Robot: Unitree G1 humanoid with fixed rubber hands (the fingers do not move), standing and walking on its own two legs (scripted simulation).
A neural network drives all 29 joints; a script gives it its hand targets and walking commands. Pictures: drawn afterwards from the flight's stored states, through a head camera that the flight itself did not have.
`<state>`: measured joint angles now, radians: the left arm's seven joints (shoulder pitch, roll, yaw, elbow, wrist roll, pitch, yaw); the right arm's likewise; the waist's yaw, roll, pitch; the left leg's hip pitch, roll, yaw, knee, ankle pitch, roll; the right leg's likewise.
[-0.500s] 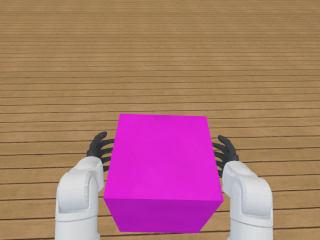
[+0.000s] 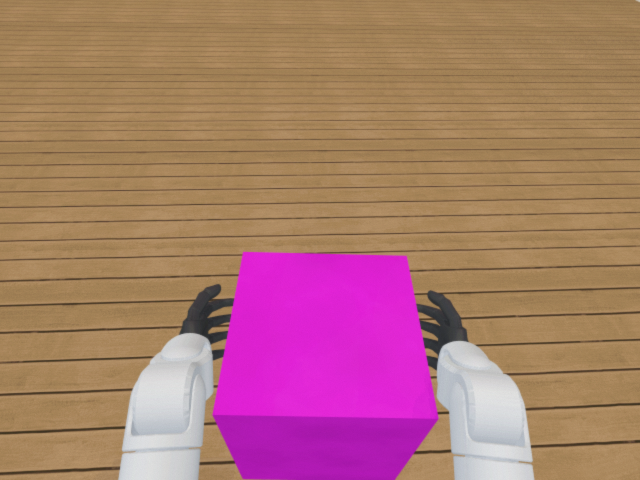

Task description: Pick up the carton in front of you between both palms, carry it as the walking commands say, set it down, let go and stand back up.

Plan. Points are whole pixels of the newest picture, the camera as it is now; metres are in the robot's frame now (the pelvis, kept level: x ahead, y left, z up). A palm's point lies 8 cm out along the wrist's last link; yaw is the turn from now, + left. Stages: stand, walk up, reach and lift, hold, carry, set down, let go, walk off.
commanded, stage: carry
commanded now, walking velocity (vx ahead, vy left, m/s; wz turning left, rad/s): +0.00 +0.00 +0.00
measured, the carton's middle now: (321, 371) +0.27 +0.00 -0.02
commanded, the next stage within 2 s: hold in 1.24 s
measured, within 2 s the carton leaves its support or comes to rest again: neither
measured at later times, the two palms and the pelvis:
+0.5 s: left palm (192, 363) +0.25 +0.15 +0.04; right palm (448, 369) +0.24 -0.15 +0.04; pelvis -0.05 +0.00 +0.00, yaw +0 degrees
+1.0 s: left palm (196, 378) +0.23 +0.14 +0.04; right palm (458, 385) +0.23 -0.16 +0.04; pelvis -0.06 -0.01 +0.00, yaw +0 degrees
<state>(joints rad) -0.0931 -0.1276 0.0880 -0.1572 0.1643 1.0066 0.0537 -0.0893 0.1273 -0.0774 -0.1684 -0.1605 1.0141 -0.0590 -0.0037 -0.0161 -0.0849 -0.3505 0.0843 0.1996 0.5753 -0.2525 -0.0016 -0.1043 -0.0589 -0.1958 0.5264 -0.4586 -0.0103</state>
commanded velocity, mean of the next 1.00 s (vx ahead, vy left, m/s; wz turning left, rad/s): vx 0.00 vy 0.00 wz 0.00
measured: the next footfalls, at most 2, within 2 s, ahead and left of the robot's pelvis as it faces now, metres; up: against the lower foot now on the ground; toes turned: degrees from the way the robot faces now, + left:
none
